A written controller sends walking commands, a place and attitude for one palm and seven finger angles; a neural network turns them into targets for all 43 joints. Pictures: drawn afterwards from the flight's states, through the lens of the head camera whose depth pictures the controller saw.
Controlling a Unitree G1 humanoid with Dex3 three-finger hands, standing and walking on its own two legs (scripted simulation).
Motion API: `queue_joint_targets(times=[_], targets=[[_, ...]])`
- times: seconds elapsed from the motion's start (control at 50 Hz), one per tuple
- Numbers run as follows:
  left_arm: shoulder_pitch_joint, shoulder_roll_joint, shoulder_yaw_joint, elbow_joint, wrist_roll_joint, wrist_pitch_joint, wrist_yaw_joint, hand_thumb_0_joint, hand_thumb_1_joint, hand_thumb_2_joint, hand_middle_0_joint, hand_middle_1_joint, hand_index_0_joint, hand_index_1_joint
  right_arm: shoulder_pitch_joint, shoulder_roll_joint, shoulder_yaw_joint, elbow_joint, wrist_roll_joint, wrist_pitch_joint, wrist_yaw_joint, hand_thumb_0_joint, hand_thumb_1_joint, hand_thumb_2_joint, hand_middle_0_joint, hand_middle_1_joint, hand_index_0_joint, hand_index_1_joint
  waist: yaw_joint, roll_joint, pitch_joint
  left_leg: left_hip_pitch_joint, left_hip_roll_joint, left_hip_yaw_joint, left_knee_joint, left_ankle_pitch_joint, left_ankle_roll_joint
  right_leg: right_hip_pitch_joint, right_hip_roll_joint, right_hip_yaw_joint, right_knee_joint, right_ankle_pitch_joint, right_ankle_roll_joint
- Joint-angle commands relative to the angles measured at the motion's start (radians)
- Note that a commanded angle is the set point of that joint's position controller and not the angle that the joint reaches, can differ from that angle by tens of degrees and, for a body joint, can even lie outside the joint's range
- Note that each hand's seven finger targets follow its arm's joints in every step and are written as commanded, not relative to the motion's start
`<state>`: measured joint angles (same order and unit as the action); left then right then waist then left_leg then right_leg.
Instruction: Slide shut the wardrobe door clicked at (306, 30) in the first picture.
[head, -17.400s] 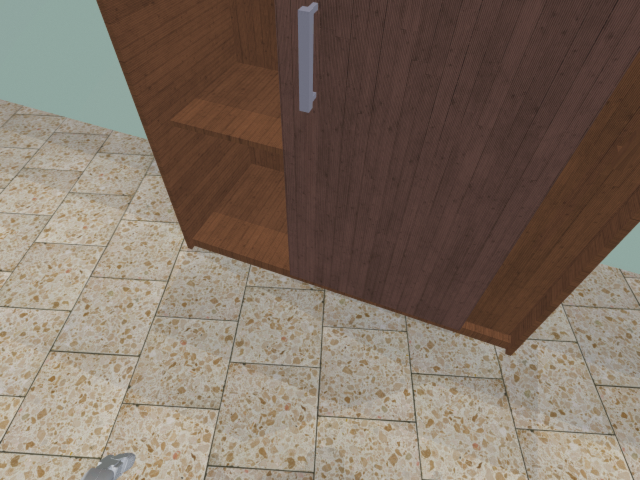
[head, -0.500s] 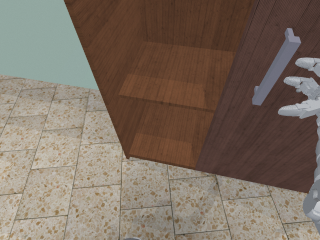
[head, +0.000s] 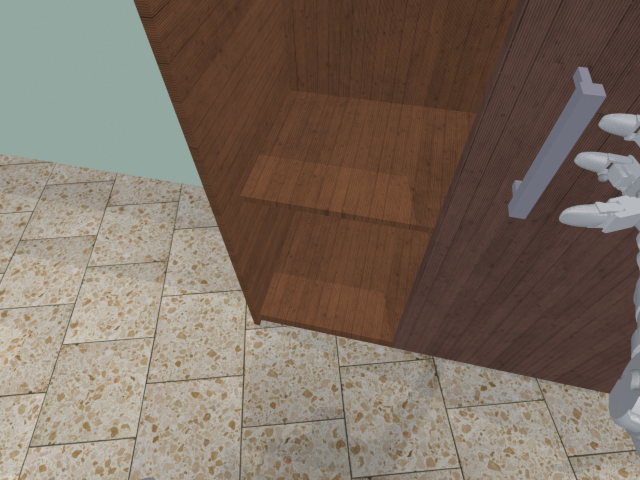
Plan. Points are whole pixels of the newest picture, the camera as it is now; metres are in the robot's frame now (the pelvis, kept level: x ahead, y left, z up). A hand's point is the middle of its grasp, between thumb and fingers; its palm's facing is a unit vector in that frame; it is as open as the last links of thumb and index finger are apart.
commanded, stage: feel for the door with the fingertips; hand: right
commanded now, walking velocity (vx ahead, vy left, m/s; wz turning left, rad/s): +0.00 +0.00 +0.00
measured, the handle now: (546, 150) +0.53 -0.21 +0.13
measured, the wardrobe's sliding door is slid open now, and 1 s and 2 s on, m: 0.44 0.44 0.43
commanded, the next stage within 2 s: slide the fingers in behind the handle in 0.18 s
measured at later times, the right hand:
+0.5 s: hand (599, 171) +0.48 -0.25 +0.15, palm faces +0.08 +1.00 +0.00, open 13.6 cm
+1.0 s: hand (578, 175) +0.47 -0.23 +0.14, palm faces +0.08 +1.00 +0.00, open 14.0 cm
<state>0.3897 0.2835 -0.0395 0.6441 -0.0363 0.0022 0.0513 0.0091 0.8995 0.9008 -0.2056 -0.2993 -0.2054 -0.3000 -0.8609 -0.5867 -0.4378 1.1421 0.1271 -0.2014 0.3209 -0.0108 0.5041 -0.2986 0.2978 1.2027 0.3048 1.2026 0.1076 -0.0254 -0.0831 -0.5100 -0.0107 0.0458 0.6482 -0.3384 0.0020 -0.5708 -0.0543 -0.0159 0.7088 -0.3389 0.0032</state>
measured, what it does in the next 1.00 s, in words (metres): stands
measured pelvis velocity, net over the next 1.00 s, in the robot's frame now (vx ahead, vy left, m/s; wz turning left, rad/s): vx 0.00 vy -0.01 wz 0.01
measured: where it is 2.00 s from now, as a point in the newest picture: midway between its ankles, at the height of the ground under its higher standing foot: outside the picture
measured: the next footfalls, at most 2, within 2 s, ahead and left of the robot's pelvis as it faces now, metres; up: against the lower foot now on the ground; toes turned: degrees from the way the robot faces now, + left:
none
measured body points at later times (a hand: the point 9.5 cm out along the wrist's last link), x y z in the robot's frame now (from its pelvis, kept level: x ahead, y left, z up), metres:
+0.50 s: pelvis -0.01 -0.01 +0.00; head +0.06 -0.02 +0.44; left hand +0.00 +0.26 -0.12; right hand +0.47 -0.30 +0.15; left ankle -0.02 +0.12 -0.72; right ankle +0.00 -0.12 -0.72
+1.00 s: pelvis +0.00 -0.01 +0.00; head +0.06 -0.02 +0.44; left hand +0.03 +0.26 -0.12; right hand +0.46 -0.28 +0.14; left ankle -0.02 +0.12 -0.72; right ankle +0.00 -0.12 -0.72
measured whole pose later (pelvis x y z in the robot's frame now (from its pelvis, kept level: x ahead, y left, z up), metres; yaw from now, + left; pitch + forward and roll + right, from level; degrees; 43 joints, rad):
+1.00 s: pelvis +0.00 -0.01 +0.00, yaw +0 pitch +12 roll +2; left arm 0.40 0.27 -0.03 0.64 -0.03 -0.01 0.03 0.01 0.90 0.90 -0.20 -0.30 -0.20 -0.30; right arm -0.84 -0.50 -0.40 1.05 0.12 -0.20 0.24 -0.01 0.50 -0.30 0.30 1.21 0.30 1.20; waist 0.11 -0.03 -0.09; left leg -0.53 -0.01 0.04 0.66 -0.34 -0.01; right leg -0.59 -0.05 -0.02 0.73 -0.35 -0.01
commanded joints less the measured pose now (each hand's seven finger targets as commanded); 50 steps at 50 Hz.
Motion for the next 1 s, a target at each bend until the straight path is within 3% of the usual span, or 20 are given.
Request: queue_joint_targets(times=[0.0, 0.06, 0.1, 0.16, 0.2, 0.26, 0.28, 0.3, 0.42, 0.5, 0.56, 0.66, 0.7, 0.72, 0.76, 0.82, 0.86, 0.92, 0.94, 0.98], targets=[[0.104, 0.157, 0.070, -0.075, 0.009, -0.025, 0.011, 0.000, 0.900, 0.900, -0.200, -0.300, -0.200, -0.300, -0.491, -0.254, 0.006, -0.263, 0.002, -0.068, 0.006, 0.000, 0.500, -0.300, 0.300, 1.200, 0.300, 1.200, 0.030, -0.106, -0.349, 0.078, -0.026, -0.025, -0.058, 0.378, 0.006, 0.260, 0.041, 0.020, -0.040, 0.329, -0.043], [0.104, 0.157, 0.075, -0.065, 0.011, -0.030, 0.011, 0.000, 0.900, 0.900, -0.200, -0.300, -0.200, -0.300, -0.526, -0.255, -0.018, -0.306, 0.027, -0.113, -0.010, 0.000, 0.500, -0.300, 0.300, 1.200, 0.300, 1.200, 0.034, -0.080, -0.408, 0.081, -0.033, -0.020, -0.052, 0.369, 0.005, 0.304, 0.035, 0.033, -0.032, 0.349, -0.037], [0.109, 0.159, 0.072, -0.052, 0.011, -0.029, 0.011, 0.000, 0.900, 0.900, -0.200, -0.300, -0.200, -0.300, -0.534, -0.245, -0.018, -0.259, 0.035, -0.116, -0.015, 0.000, 0.500, -0.300, 0.300, 1.200, 0.300, 1.200, 0.043, -0.067, -0.381, 0.064, -0.036, -0.017, -0.052, 0.362, 0.005, 0.290, 0.033, 0.037, -0.031, 0.345, -0.037], [0.114, 0.165, 0.067, -0.043, 0.012, -0.029, 0.008, 0.000, 0.900, 0.900, -0.200, -0.300, -0.200, -0.300, -0.535, -0.249, 0.001, -0.166, 0.000, -0.086, -0.029, 0.000, 0.500, -0.300, 0.300, 1.200, 0.300, 1.200, 0.051, -0.098, -0.302, 0.004, -0.030, -0.013, -0.058, 0.284, 0.005, 0.241, 0.035, 0.038, -0.042, 0.271, -0.036], [0.127, 0.173, 0.066, -0.048, 0.016, -0.024, 0.007, 0.000, 0.900, 0.900, -0.200, -0.300, -0.200, -0.300, -0.543, -0.315, -0.030, -0.143, -0.029, -0.069, -0.041, 0.000, 0.500, -0.300, 0.300, 1.200, 0.300, 1.200, 0.048, -0.071, -0.315, 0.021, -0.029, -0.018, -0.054, 0.291, 0.003, 0.209, 0.037, 0.037, -0.038, 0.266, -0.041], [0.139, 0.172, 0.064, -0.051, 0.016, -0.024, 0.008, 0.000, 0.900, 0.900, -0.200, -0.300, -0.200, -0.300, -0.585, -0.310, -0.008, -0.123, -0.037, -0.059, -0.033, 0.000, 0.500, -0.300, 0.300, 1.200, 0.300, 1.200, 0.064, -0.065, -0.319, 0.013, -0.026, -0.019, -0.056, 0.281, -0.001, 0.195, 0.036, 0.040, -0.036, 0.252, -0.041], [0.148, 0.173, 0.065, -0.052, 0.019, -0.022, 0.009, 0.000, 0.900, 0.900, -0.200, -0.300, -0.200, -0.300, -0.584, -0.320, -0.022, -0.129, -0.034, -0.063, -0.032, 0.000, 0.500, -0.300, 0.300, 1.200, 0.300, 1.200, 0.062, -0.051, -0.339, 0.019, -0.030, -0.017, -0.050, 0.295, 0.002, 0.207, 0.035, 0.044, -0.029, 0.274, -0.044], [0.148, 0.168, 0.065, -0.058, 0.019, -0.023, 0.006, 0.000, 0.900, 0.900, -0.200, -0.300, -0.200, -0.300, -0.562, -0.284, -0.002, -0.128, -0.029, -0.063, -0.024, 0.000, 0.500, -0.300, 0.300, 1.200, 0.300, 1.200, 0.054, -0.079, -0.372, 0.021, -0.031, -0.014, -0.045, 0.301, 0.003, 0.232, 0.035, 0.044, -0.032, 0.293, -0.038], [0.144, 0.170, 0.064, -0.067, 0.020, -0.024, 0.000, 0.000, 0.900, 0.900, -0.200, -0.300, -0.200, -0.300, -0.535, -0.260, -0.007, -0.135, 0.001, -0.078, -0.011, 0.000, 0.500, -0.300, 0.300, 1.200, 0.300, 1.200, 0.046, -0.067, -0.353, 0.000, -0.038, -0.007, -0.049, 0.247, 0.005, 0.224, 0.029, 0.044, -0.035, 0.249, -0.034], [0.138, 0.165, 0.066, -0.077, 0.021, -0.025, -0.005, 0.000, 0.900, 0.900, -0.200, -0.300, -0.200, -0.300, -0.501, -0.244, -0.001, -0.188, -0.005, -0.090, -0.022, 0.000, 0.500, -0.300, 0.300, 1.200, 0.300, 1.200, 0.033, -0.117, -0.357, -0.023, -0.041, -0.003, -0.045, 0.228, 0.010, 0.255, 0.025, 0.047, -0.038, 0.252, -0.031], [0.132, 0.168, 0.066, -0.079, 0.016, -0.024, -0.002, 0.000, 0.900, 0.900, -0.200, -0.300, -0.200, -0.300, -0.500, -0.258, -0.016, -0.189, 0.001, -0.088, -0.034, 0.000, 0.500, -0.300, 0.300, 1.200, 0.300, 1.200, 0.035, -0.058, -0.325, -0.015, -0.042, -0.002, -0.053, 0.191, 0.007, 0.216, 0.021, 0.047, -0.051, 0.198, -0.033], [0.118, 0.158, 0.068, -0.080, 0.019, -0.039, -0.003, 0.000, 0.900, 0.900, -0.200, -0.300, -0.200, -0.300, -0.542, -0.243, -0.013, -0.306, -0.001, -0.122, -0.060, 0.000, 0.500, -0.300, 0.300, 1.200, 0.300, 1.200, 0.026, -0.159, -0.385, -0.019, -0.044, -0.003, -0.042, 0.209, 0.013, 0.300, 0.022, 0.055, -0.044, 0.246, -0.026], [0.116, 0.157, 0.070, -0.080, 0.019, -0.039, -0.004, 0.000, 0.900, 0.900, -0.200, -0.300, -0.200, -0.300, -0.524, -0.247, -0.020, -0.336, -0.002, -0.129, -0.068, 0.000, 0.500, -0.300, 0.300, 1.200, 0.300, 1.200, 0.022, -0.151, -0.424, 0.004, -0.047, -0.004, -0.036, 0.249, 0.013, 0.320, 0.022, 0.053, -0.034, 0.292, -0.026], [0.120, 0.157, 0.070, -0.074, 0.019, -0.039, -0.003, 0.000, 0.900, 0.900, -0.200, -0.300, -0.200, -0.300, -0.509, -0.245, -0.027, -0.319, 0.001, -0.125, -0.074, 0.000, 0.500, -0.300, 0.300, 1.200, 0.300, 1.200, 0.024, -0.112, -0.408, 0.006, -0.048, 0.001, -0.037, 0.260, 0.013, 0.314, 0.020, 0.057, -0.035, 0.301, -0.027], [0.115, 0.156, 0.070, -0.076, 0.016, -0.040, -0.006, 0.000, 0.900, 0.900, -0.200, -0.300, -0.200, -0.300, -0.463, -0.215, -0.015, -0.287, 0.006, -0.101, -0.076, 0.000, 0.500, -0.300, 0.300, 1.200, 0.300, 1.200, 0.019, -0.100, -0.377, 0.018, -0.047, 0.001, -0.039, 0.272, 0.011, 0.284, 0.023, 0.046, -0.040, 0.296, -0.027], [0.112, 0.158, 0.071, -0.079, 0.014, -0.037, -0.006, 0.000, 0.900, 0.900, -0.200, -0.300, -0.200, -0.300, -0.460, -0.226, -0.017, -0.299, 0.003, -0.078, -0.075, 0.000, 0.500, -0.300, 0.300, 1.200, 0.300, 1.200, 0.015, -0.085, -0.366, 0.041, -0.044, 0.001, -0.041, 0.298, 0.010, 0.270, 0.025, 0.041, -0.043, 0.304, -0.030], [0.103, 0.150, 0.071, -0.085, 0.014, -0.040, -0.008, 0.000, 0.900, 0.900, -0.200, -0.300, -0.200, -0.300, -0.473, -0.173, 0.025, -0.346, 0.003, -0.077, -0.075, 0.000, 0.500, -0.300, 0.300, 1.200, 0.300, 1.200, 0.022, -0.122, -0.374, 0.032, -0.044, 0.000, -0.041, 0.312, 0.011, 0.301, 0.026, 0.040, -0.041, 0.331, -0.028], [0.102, 0.148, 0.071, -0.081, 0.013, -0.037, -0.009, 0.000, 0.900, 0.900, -0.200, -0.300, -0.200, -0.300, -0.429, -0.155, 0.025, -0.328, 0.017, -0.066, -0.077, 0.000, 0.500, -0.300, 0.300, 1.200, 0.300, 1.200, 0.021, -0.084, -0.350, 0.042, -0.046, -0.003, -0.046, 0.342, 0.010, 0.290, 0.026, 0.034, -0.034, 0.350, -0.031], [0.106, 0.150, 0.072, -0.076, 0.013, -0.036, -0.009, 0.000, 0.900, 0.900, -0.200, -0.300, -0.200, -0.300, -0.438, -0.145, 0.025, -0.303, 0.023, -0.058, -0.079, 0.000, 0.500, -0.300, 0.300, 1.200, 0.300, 1.200, 0.028, -0.039, -0.334, 0.044, -0.046, 0.001, -0.048, 0.333, 0.008, 0.271, 0.027, 0.036, -0.039, 0.326, -0.033], [0.105, 0.154, 0.072, -0.077, 0.014, -0.034, -0.005, 0.000, 0.900, 0.900, -0.200, -0.300, -0.200, -0.300, -0.440, -0.177, -0.002, -0.294, 0.025, -0.053, -0.080, 0.000, 0.500, -0.300, 0.300, 1.200, 0.300, 1.200, 0.018, -0.027, -0.326, 0.071, -0.042, -0.004, -0.046, 0.349, 0.010, 0.247, 0.031, 0.029, -0.038, 0.319, -0.036]])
